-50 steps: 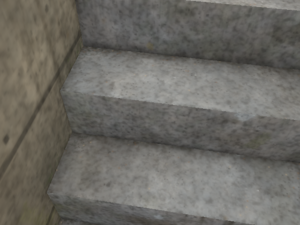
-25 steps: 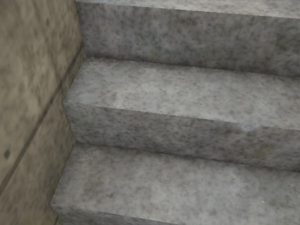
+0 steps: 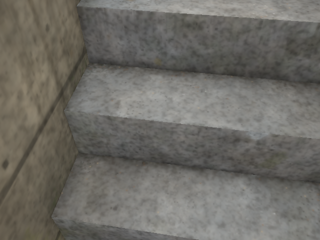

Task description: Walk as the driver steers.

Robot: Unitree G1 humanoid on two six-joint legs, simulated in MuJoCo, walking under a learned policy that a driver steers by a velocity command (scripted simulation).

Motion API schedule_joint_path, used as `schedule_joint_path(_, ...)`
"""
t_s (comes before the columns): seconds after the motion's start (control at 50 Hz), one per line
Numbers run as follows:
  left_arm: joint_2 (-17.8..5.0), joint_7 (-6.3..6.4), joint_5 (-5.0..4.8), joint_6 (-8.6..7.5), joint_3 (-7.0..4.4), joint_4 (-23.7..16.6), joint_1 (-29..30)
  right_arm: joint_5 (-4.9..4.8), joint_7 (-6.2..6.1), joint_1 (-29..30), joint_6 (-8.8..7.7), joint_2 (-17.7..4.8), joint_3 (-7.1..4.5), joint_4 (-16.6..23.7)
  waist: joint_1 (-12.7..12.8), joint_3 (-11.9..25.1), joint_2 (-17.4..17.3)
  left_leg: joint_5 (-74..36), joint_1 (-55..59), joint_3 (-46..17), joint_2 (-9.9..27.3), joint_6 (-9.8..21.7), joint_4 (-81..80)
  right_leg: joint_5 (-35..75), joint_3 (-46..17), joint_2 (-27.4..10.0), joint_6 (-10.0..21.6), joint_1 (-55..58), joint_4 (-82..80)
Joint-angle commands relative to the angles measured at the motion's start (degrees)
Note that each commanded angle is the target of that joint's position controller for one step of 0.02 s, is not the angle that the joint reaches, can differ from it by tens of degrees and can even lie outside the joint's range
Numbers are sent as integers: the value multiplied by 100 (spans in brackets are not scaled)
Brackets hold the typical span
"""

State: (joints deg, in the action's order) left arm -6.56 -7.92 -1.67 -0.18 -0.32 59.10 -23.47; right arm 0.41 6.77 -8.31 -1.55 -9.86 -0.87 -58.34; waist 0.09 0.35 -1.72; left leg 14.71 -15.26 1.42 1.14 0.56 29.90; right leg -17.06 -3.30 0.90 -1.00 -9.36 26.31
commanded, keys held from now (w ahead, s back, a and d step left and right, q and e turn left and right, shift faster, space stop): no key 0.30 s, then w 0.70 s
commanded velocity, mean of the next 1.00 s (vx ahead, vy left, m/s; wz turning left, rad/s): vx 0.24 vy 0.00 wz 0.00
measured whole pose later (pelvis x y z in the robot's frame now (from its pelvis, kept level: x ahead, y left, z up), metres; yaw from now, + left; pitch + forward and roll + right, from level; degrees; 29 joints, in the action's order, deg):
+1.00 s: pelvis +0.14 +0.01 +0.04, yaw +0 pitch +9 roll +5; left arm -8.4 -5.0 -1.0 -3.1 -0.8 67.6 -33.2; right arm -1.1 1.5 7.9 1.3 -5.7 2.1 -37.3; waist -0.8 10.2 5.2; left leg 28.6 -66.5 7.1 -0.8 8.7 91.4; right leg -5.3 0.8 -7.0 4.4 -1.4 7.8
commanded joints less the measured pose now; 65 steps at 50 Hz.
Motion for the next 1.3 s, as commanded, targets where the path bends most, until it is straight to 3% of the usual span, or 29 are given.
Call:
schedule_joint_path(0.02, -398, 1, 2, -16, -28, -3, -540, 7, -10, 24, -28, -400, -44, 122, -45, -228, 185, -928, 604, -149, 66, 53, -405, 553, -170, -79, 255, -742, -744)
schedule_joint_path(0.38, -304, 27, 46, 171, -23, 386, -1167, 10, -18, -659, 25, -499, -99, -267, -28, -647, 190, 609, 409, -163, 72, 135, -875, -465, -66, -66, 344, -632, -938)
schedule_joint_path(0.54, -227, 333, 349, -48, -155, 146, -739, 94, -352, -1370, -170, -717, -340, -89, -237, -809, -78, 2184, 489, -1549, 836, 1270, -1289, -823, -119, -239, 798, -1611, 66)
schedule_joint_path(0.66, 97, 398, 555, -213, -133, 264, -969, 134, -401, -1530, 85, -790, -371, -40, 82, -495, -184, 170, 51, -2134, 1639, 2046, -1848, 244, 334, -251, 1242, -1297, 1797)
schedule_joint_path(0.68, -696, 841, 61, -551, -260, -155, -359, -46, -929, -1268, -92, -823, -358, 406, -101, -524, -842, 642, 30, -1188, 879, 1515, -1451, -635, 601, 83, 889, -1493, 1631)
schedule_joint_path(0.7, -775, 956, 42, -719, -294, -100, -621, -139, -1136, -684, -211, -796, -286, 603, 350, -888, -771, -678, -705, -742, 747, 1484, -656, -368, 428, 19, 862, -1066, 907)
schedule_joint_path(0.74, -1317, 1102, 222, -773, -524, 470, -2816, -321, -1069, 348, -435, -697, -284, 1154, 1611, -149, 1521, -2479, -3258, 505, -42, 987, 3692, 574, -1714, -1072, 1289, 1753, -1458)
schedule_joint_path(0.76, -511, 582, 535, -502, -112, 1232, -4315, 183, -237, -780, -181, 204, 46, 182, 1023, 1248, 3371, 717, -4139, 295, -339, 986, 6829, 6812, -2196, -2056, 2494, 3044, -548)
schedule_joint_path(0.78, -627, 209, 400, -286, -129, 912, -3594, 168, -33, -1228, -151, 335, -8, 417, 923, 564, 2508, 1522, -6168, -541, -452, 1295, 9986, 5472, -3424, -3173, 3249, 2918, -586)
schedule_joint_path(0.8, -689, 78, 402, -122, -144, 808, -2716, 95, -69, -88, -139, 265, 16, 800, 1016, -353, 2006, 2461, -8243, -862, -309, 1550, 11884, 3911, -3158, -3263, 3015, 2907, -732)
schedule_joint_path(0.84, -221, 41, 546, -179, 81, 997, -2330, 155, -372, 1970, -118, -366, -75, 2082, 867, -184, 267, 4327, -9608, -982, -291, 1878, 11767, 3940, -1804, -2694, 2070, 3081, -753)
schedule_joint_path(0.88, -201, 14, 822, -272, 195, 752, -643, 44, -425, 1786, 57, 348, 250, 2636, -382, -87, 51, 3150, -7851, -325, 364, 1968, 9158, 2315, -240, -1670, 1286, 418, -1601)
schedule_joint_path(0.9, -751, -70, 693, -286, 83, 83, 882, -139, -513, 1376, 135, -15, 174, 2651, -1014, 32, -12, 1738, -4962, -23, 395, 1862, 6869, 1243, 484, -909, 1086, -2379, -2464)
schedule_joint_path(0.92, -1859, -31, 369, -208, -259, -100, 299, -58, -262, 2412, 317, -392, 184, 3032, -905, 344, 731, 1502, -1735, 868, -129, 966, 6191, 2250, -171, -879, 1672, -4917, -3825)
schedule_joint_path(0.96, -2443, -194, 552, -150, -333, -34, 371, -335, 112, 450, 482, 111, 273, 2230, -1806, 615, 1823, -386, -1564, 1288, -651, 566, 7276, 9135, 318, -1500, 1895, -3454, -2485)
schedule_joint_path(0.98, -2253, 709, -346, -711, -536, -176, 544, -99, -862, -1639, 509, -149, 55, 1248, -1864, 1316, 960, 1274, -621, 1303, -736, 682, 5864, 10726, 1052, -1140, 1266, -1242, -1221)
schedule_joint_path(1.0, -2362, 974, -729, -968, -519, 159, -52, -161, -1166, -1987, 432, -195, 87, 1145, -1917, 1445, 1027, 1555, -167, 1222, -914, 607, 4440, 11367, 662, -1204, 1270, -769, 134)
schedule_joint_path(1.02, -2303, 1016, -748, -1015, -579, 146, -74, -175, -1387, -2160, 376, -324, 32, 946, -1876, 1500, 823, 1945, 104, 717, -1126, 522, 2733, 10529, 425, -1101, 1281, -425, 1788)
schedule_joint_path(1.04, -1648, 935, -412, -1127, -486, -113, 173, 14, -1463, -2307, 330, -768, -80, 706, -1700, 1009, -184, 1818, 244, -1481, -341, 1046, 1088, 6662, -176, -264, 1128, -1622, 4170)
schedule_joint_path(1.06, -639, 799, 46, -974, -388, -899, 561, 237, -1531, -1693, 269, -1610, -382, 575, -996, 1030, -2187, 2939, -270, -5696, 1322, 1355, -1514, 1490, -932, 1045, 833, -3110, 7478)
schedule_joint_path(1.08, -79, 742, 426, -897, -218, -1500, 920, 117, -1423, -948, 126, -991, -263, 619, -430, 337, -1184, 4856, -1061, -5552, 1075, 1235, -1473, 1455, -1494, 890, 926, -4074, 9296)
schedule_joint_path(1.1, 58, 733, 498, -815, -154, -1995, 1369, 140, -1308, -436, 9, -620, -187, 568, -75, -238, -712, 5196, -1367, -4931, 1069, 1220, -1074, 1584, -1116, 836, 1061, -5036, 10072)
schedule_joint_path(1.12, 56, 352, 137, -138, -104, -635, 590, 194, -334, -1052, -196, -362, 10, 497, -502, -653, -732, 2424, -1247, -4053, 1012, 1875, -552, 2531, -2319, 589, 1478, -6278, 10213)
schedule_joint_path(1.14, -287, 296, 241, -9, -105, -961, 648, 316, -42, -1176, -324, -51, 76, 74, -142, -473, 387, 1610, -977, -3499, 994, 1911, -380, 2422, -1967, 484, 1600, -6785, 10257)
schedule_joint_path(1.16, -382, 338, 263, 103, -79, -1020, 718, 311, 47, -798, -402, 448, 229, -83, 352, -454, 797, 1143, -1587, -2714, 764, 1564, -371, 2632, -1556, 234, 1690, -6749, 10096)
schedule_joint_path(1.2, -546, 402, 253, 144, -114, -1364, 1139, 220, 30, 21, -568, 578, 218, 190, 706, -10, -56, 575, -1906, -1442, 508, 1398, -914, 996, -509, 69, 1497, -6442, 10196)
schedule_joint_path(1.24, -324, 489, 245, 133, 85, -1615, 1794, 475, -32, -794, -485, 583, 280, -314, 665, -101, -84, 908, -1573, -1652, 731, 1213, -1191, 743, -380, -172, 1580, -7678, 11107)
schedule_joint_path(1.26, -549, 575, 262, 180, 106, -1873, 2325, 741, 58, -1138, -460, 241, 309, -370, 508, 292, 398, 627, -1655, -1156, 556, 972, -1196, 1692, -78, -419, 1533, -7194, 9625)
schedule_joint_path(1.3, -989, 589, -79, 233, 47, -2636, 4017, 563, 92, -1568, -405, -278, 159, -236, 26, 525, -139, -585, -2205, -614, 482, 989, -2246, 312, 684, -583, 1364, -6321, 8217)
